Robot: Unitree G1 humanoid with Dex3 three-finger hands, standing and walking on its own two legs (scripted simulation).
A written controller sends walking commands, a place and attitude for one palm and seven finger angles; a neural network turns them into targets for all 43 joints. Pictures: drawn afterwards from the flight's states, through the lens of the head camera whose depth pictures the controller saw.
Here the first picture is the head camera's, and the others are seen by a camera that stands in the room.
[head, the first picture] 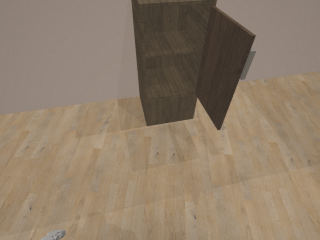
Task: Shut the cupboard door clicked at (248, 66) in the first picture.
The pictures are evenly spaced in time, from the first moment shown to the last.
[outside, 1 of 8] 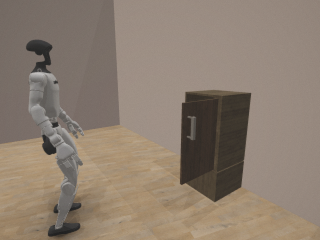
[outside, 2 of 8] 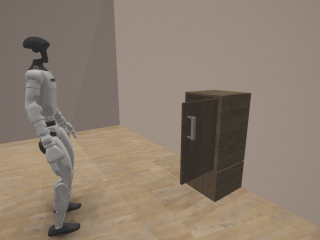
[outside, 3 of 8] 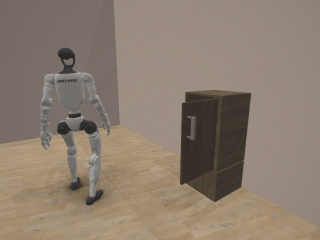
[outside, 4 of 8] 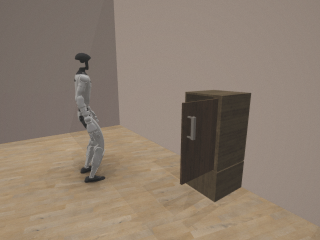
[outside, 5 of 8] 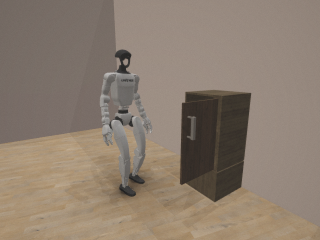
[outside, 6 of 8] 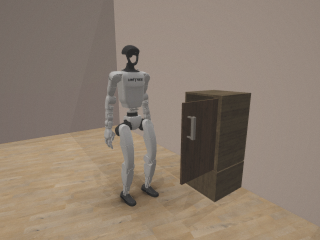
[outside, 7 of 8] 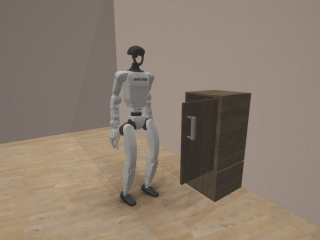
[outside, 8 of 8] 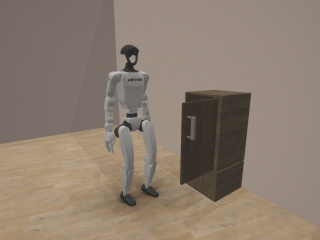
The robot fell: no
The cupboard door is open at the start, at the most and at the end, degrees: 93 93 93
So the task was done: no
